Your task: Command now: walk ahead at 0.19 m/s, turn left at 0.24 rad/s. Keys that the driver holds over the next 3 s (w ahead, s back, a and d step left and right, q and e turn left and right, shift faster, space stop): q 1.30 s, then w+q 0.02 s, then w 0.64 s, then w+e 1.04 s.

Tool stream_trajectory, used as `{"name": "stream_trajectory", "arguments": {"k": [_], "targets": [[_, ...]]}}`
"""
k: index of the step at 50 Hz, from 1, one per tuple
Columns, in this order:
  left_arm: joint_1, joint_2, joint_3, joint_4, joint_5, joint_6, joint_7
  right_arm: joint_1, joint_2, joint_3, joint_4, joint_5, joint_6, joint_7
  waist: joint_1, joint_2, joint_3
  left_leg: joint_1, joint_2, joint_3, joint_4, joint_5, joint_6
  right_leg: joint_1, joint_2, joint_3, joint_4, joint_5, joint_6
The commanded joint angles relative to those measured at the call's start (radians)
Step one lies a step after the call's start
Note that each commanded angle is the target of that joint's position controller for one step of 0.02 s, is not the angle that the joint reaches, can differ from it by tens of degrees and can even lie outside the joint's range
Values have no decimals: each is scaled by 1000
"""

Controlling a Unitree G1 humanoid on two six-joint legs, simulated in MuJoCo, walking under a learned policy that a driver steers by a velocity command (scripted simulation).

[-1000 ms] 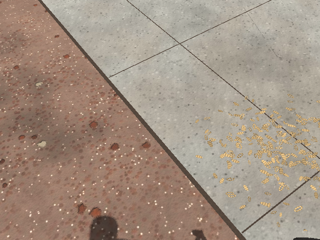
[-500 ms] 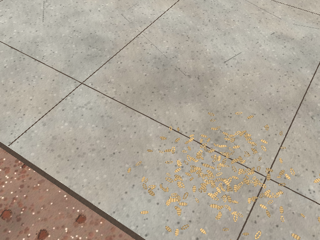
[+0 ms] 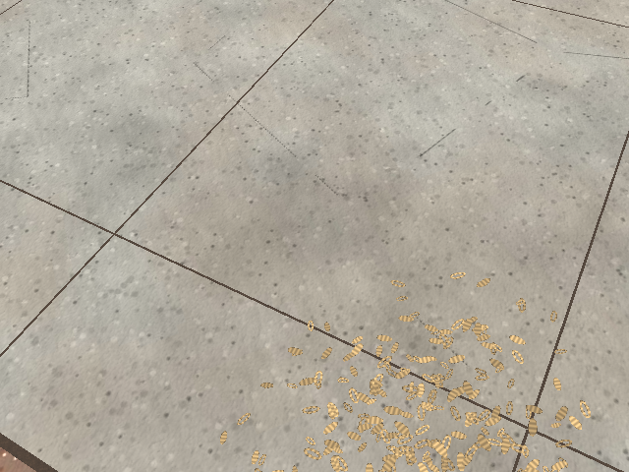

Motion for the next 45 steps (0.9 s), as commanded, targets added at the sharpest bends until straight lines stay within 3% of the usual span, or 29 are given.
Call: {"name": "stream_trajectory", "arguments": {"k": [1, 4, 8, 10, 11, 12, 13, 14, 15, 16, 17, 18, 19, 21, 24, 30, 33, 34, 35, 36, 37, 39, 40, 42, 45], "targets": [[-97, 133, 32, -59, 3, -19, 28, 83, -37, -10, -31, -10, 8, -2, -46, -139, -100, 104, 8, -2, -135, 173, -14, -4, -246, 13, -123, 617, -145], [-71, 156, 38, -35, -3, 1, 47, -2, -26, -4, -74, -11, 7, 18, -1, -130, -99, 100, -2, 28, -282, 264, -6, 69, -264, -16, -110, 585, -137], [-57, 177, 47, -12, -23, 36, 55, -43, -47, -16, -129, -14, 16, 46, 16, -135, -90, 69, -19, 59, -363, 151, 28, 168, -319, -6, -20, 562, -124], [-73, 185, 52, -13, -38, 53, 63, -29, -55, -23, -147, -13, 18, 58, 2, -142, -88, 89, -41, 85, -409, 80, 58, 184, -332, -2, 67, 579, -101], [-89, 185, 52, -16, -46, 59, 68, 12, -60, -30, -143, -13, 16, 61, -25, -133, -103, 155, -69, 111, -481, 111, 81, 176, -313, -21, 149, 618, -75], [-67, 174, 51, -10, -47, 61, 71, 86, -94, -46, -130, -17, 10, 55, -56, -90, -145, 291, -104, 110, -576, 261, 114, 142, -256, -56, 291, 612, -27], [-40, 159, 45, -26, -20, 55, 69, 150, -201, -78, -135, -24, 8, 33, -69, 77, -214, 487, 27, -105, -597, 747, 185, -17, -160, -93, 540, 352, 55], [10, 80, 19, -58, 19, 47, 56, 153, -286, -90, -154, -42, 11, 21, -9, 271, -310, 747, 273, -485, -585, 1065, 420, -359, 32, -32, 875, -509, 133], [-38, 126, 23, -46, -2, 42, 40, 161, -207, -68, -174, -42, 11, 26, -72, 141, -433, 770, 271, -525, -635, 883, 451, -397, 18, 178, 972, -537, 117], [-87, 147, 29, -60, -35, 46, 35, 90, -175, -60, -192, -33, 9, 27, -58, 80, -342, 695, 233, -429, -653, 734, 407, -449, -15, 186, 980, -465, 103], [-103, 142, 30, -52, -31, 54, 43, 38, -144, -54, -198, -12, 15, 21, -35, -1, -261, 607, 184, -363, -672, 583, 349, -462, -46, 178, 919, -398, 102], [-117, 153, 36, -50, -18, 65, 53, -2, -118, -45, -208, -1, 27, 13, -20, -14, -205, 513, 154, -327, -700, 469, 316, -443, -64, 175, 848, -346, 107], [-113, 152, 39, -53, -17, 74, 57, -25, -117, -43, -217, -7, 35, 5, 4, 20, -183, 428, 118, -301, -723, 396, 298, -380, -64, 168, 788, -304, 111], [-89, 122, 33, -47, -20, 77, 60, -31, -133, -51, -233, -22, 46, -6, 14, 64, -182, 388, 79, -276, -736, 377, 287, -325, -35, 150, 674, -262, 126], [-90, 105, 25, -40, -21, 73, 63, -17, -157, -63, -243, -16, 52, -23, 0, 72, -213, 392, 67, -285, -724, 320, 278, -280, -22, 162, 535, -210, 145], [-100, 126, 33, -48, -29, 55, 44, -36, -156, -65, -271, -16, 75, -23, -21, 124, -187, 363, 47, -399, -722, 101, 249, -200, -2, 171, 339, -178, 132], [-25, 133, 43, -27, -31, 36, 30, -60, -145, -61, -286, -1, 88, -26, 22, 124, -177, 328, 3, -412, -660, 107, 202, -53, -3, 144, 80, -55, 92], [9, 183, 58, -22, -19, 36, 32, -38, -115, -53, -290, -1, 89, -28, 21, 61, -185, 247, -46, -368, -578, 14, 154, 52, -114, 223, 11, -28, 53], [-8, 280, 79, -31, 4, 46, 41, -6, -64, -40, -310, -5, 85, -23, -31, -210, -161, 59, -196, -181, -361, -222, 89, 123, -336, 458, -40, 75, -64], [-29, 265, 76, -44, 35, 46, 37, -22, -124, -59, -324, -12, 70, -18, -16, -340, -134, -25, -216, -95, -113, -341, 44, 44, -461, 622, -86, 169, -194], [-87, 209, 59, -76, 29, 41, 42, -1, -180, -79, -298, -12, 67, -15, -28, -243, -124, -13, -172, -124, 34, -280, 26, 23, -432, 547, -69, 193, -193], [-152, 151, 43, -94, -6, 44, 52, 45, -155, -81, -252, -9, 87, -18, -46, -175, -101, -26, -159, -94, 146, -168, -9, 35, -314, 357, -30, 196, -109], [-146, 145, 38, -94, -15, 47, 57, 47, -129, -73, -252, -8, 95, -16, -35, -175, -89, -43, -152, -83, 188, -136, -25, 44, -301, 312, -25, 233, -109], [-107, 153, 38, -88, -9, 58, 66, 1, -93, -59, -277, 4, 98, -10, -7, -191, -79, -51, -135, -26, 134, -91, -46, 74, -272, 232, -32, 260, -117], [-42, 188, 51, -78, -6, 72, 73, -75, -66, -44, -318, 4, 95, -3, 45, -223, -108, -43, -94, 4, -27, -98, -64, 180, -307, 208, -20, 304, -140]]}}
Next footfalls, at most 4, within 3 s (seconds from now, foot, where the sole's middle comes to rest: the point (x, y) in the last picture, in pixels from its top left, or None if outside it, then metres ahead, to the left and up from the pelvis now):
0.24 left None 0.20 0.14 -0.78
0.68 right None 0.24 -0.09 -0.78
1.10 left None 0.09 0.13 -0.78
1.56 right None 0.27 -0.01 -0.78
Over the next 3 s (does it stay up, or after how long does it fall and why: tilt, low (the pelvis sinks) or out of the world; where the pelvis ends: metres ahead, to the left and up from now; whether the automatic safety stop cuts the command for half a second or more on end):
stays up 0.66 0.58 -0.02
